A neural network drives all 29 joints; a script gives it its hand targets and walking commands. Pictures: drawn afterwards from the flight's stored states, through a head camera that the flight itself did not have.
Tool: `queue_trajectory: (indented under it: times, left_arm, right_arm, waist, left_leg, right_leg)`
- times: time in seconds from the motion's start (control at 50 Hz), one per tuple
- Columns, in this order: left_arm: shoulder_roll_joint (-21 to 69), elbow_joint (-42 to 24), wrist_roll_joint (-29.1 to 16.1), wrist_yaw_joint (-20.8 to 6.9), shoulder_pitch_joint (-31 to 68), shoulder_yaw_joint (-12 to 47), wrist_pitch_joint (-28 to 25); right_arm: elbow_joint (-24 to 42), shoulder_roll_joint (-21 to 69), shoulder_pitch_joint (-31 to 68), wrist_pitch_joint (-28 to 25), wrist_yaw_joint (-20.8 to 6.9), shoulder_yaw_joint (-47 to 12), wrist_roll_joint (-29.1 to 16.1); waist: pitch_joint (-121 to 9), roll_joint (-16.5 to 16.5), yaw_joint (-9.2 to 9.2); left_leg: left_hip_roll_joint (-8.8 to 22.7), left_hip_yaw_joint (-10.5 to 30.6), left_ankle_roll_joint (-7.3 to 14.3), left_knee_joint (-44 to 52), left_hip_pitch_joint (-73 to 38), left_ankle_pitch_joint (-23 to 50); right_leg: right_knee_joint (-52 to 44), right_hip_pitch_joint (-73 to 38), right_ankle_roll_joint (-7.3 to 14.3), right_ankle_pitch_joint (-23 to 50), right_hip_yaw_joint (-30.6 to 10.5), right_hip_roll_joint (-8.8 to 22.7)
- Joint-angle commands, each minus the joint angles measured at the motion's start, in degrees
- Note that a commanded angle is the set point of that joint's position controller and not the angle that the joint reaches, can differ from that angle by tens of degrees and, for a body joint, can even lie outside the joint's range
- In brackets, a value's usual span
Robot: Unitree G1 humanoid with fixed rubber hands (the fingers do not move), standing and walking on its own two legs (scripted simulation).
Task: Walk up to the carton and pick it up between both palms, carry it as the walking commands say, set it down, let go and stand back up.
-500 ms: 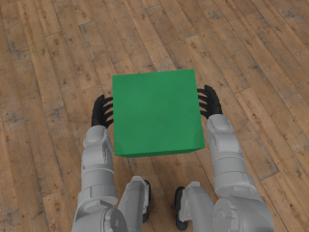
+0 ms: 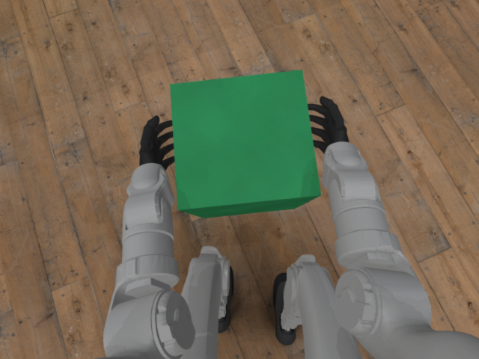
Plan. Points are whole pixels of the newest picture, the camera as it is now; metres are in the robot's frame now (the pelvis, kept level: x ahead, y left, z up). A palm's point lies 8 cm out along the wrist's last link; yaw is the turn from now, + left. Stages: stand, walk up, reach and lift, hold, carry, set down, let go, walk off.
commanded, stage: set down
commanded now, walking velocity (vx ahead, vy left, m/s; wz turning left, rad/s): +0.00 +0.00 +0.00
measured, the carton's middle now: (243, 158) +0.45 +0.05 -0.15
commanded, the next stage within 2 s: none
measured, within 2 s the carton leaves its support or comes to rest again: neither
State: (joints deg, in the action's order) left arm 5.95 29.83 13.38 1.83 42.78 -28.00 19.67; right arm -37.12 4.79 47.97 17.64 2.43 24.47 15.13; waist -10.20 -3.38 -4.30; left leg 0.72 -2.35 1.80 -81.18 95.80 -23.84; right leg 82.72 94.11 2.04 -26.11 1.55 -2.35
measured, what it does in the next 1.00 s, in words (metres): lowers itself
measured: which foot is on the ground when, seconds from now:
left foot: down 0.00-1.00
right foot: down 0.00-1.00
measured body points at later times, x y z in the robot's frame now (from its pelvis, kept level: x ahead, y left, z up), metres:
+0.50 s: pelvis -0.01 -0.01 -0.07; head +0.26 +0.01 +0.29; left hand +0.44 +0.21 -0.16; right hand +0.49 -0.09 -0.16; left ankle +0.10 +0.11 -0.56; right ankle +0.08 -0.10 -0.55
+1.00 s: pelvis -0.02 +0.00 -0.14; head +0.29 +0.02 +0.19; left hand +0.46 +0.22 -0.25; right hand +0.52 -0.08 -0.25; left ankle +0.10 +0.11 -0.55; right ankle +0.08 -0.10 -0.55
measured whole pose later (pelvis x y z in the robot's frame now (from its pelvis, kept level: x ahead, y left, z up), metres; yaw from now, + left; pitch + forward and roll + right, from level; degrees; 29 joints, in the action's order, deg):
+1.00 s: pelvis -0.02 +0.00 -0.14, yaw -1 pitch +45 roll +0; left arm -2.5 37.0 8.8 3.1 60.8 -28.1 18.5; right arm -45.7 -2.9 68.0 16.7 6.7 20.2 9.4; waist -1.4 -3.2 -5.4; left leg -0.5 -1.3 1.2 -107.5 124.2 -28.1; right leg 109.3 122.4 1.5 -31.7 1.7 -3.9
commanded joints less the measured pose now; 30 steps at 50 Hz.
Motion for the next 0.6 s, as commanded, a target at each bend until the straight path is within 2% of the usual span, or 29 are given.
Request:
queue_trajectory:
  times: [0.0,0.04,0.42,0.46,0.48,0.5,0.58]
  left_arm:
    - [51.9,2.7,-8.5,-14.0,40.1,33.3,-0.8]
    - [51.2,3.3,-8.6,-14.0,40.7,32.6,-0.8]
    - [45.6,4.1,-10.1,-14.4,45.9,30.1,-2.2]
    - [45.0,4.0,-10.4,-14.3,46.5,30.1,-2.3]
    - [43.9,4.0,-10.4,-14.3,48.0,29.6,-2.4]
    - [43.8,4.7,-10.1,-14.2,47.9,28.8,-2.2]
    - [43.9,3.8,-11.0,-14.1,48.1,30.0,-2.7]
  right_arm:
    - [-4.4,55.2,35.1,-0.7,-12.9,-29.3,-7.5]
    - [-5.1,55.7,34.8,-0.5,-12.5,-28.5,-7.3]
    - [-4.3,53.1,41.5,-1.7,-8.5,-29.6,-9.8]
    - [-4.3,52.6,42.4,-1.8,-8.1,-29.8,-10.1]
    - [-4.5,52.1,43.7,-2.0,-7.9,-29.4,-10.4]
    - [-4.9,51.6,44.6,-1.9,-7.9,-29.6,-10.2]
    - [-4.6,51.5,44.1,-2.2,-7.3,-30.0,-10.7]
  waist:
    - [-50.1,1.1,-2.39]
    - [-50.6,0.5,-1.89]
    - [-55.6,-0.5,-3.87]
    - [-56.0,-0.5,-4.13]
    - [-55.9,-1.0,-3.92]
    - [-55.2,-0.7,-4.66]
    - [-57.8,-0.6,-4.67]
  left_leg:
    - [-8.3,3.8,-2.7,5.1,-33.4,10.4]
    - [-8.5,3.3,-2.6,3.3,-32.3,12.1]
    - [-8.8,1.2,-2.9,-7.2,-18.1,15.5]
    - [-8.8,1.1,-3.0,-8.2,-17.1,15.6]
    - [-8.6,1.1,-2.8,-8.9,-16.8,13.4]
    - [-8.6,0.8,-3.0,-8.7,-15.9,13.1]
    - [-8.7,0.8,-3.4,-11.1,-14.9,16.9]
  right_leg:
    - [-6.5,-16.3,-1.1,4.9,-3.0,-7.9]
    - [-5.8,-16.0,-1.4,6.0,-3.2,-7.9]
    - [4.3,-13.8,-2.2,10.9,-3.3,-8.7]
    - [5.5,-13.3,-2.2,11.1,-3.2,-8.8]
    - [5.4,-11.8,-2.3,8.2,-3.4,-8.6]
    - [5.8,-11.7,-2.2,8.0,-3.1,-8.7]
    - [9.0,-11.9,-2.3,12.3,-2.7,-9.1]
